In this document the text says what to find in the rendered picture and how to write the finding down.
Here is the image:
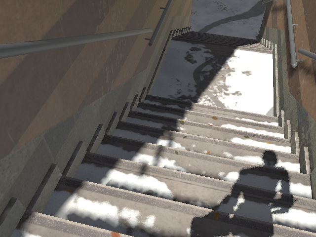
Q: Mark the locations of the stairs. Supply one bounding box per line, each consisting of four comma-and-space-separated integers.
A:
11, 95, 316, 237
176, 31, 270, 50

